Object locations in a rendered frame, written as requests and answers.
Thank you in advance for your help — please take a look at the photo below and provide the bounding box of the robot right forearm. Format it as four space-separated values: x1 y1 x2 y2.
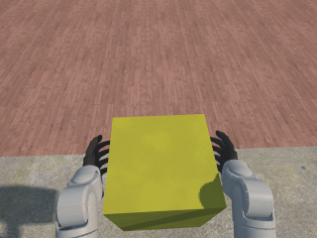
221 160 276 238

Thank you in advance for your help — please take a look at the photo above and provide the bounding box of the carton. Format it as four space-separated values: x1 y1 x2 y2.
102 114 227 232

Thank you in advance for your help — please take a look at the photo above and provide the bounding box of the robot right hand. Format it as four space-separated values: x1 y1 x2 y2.
210 130 238 174

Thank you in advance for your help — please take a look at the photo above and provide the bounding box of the robot left hand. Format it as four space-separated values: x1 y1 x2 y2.
82 135 110 176

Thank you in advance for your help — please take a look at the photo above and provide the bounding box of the robot left forearm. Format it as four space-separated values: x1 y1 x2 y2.
55 165 104 238

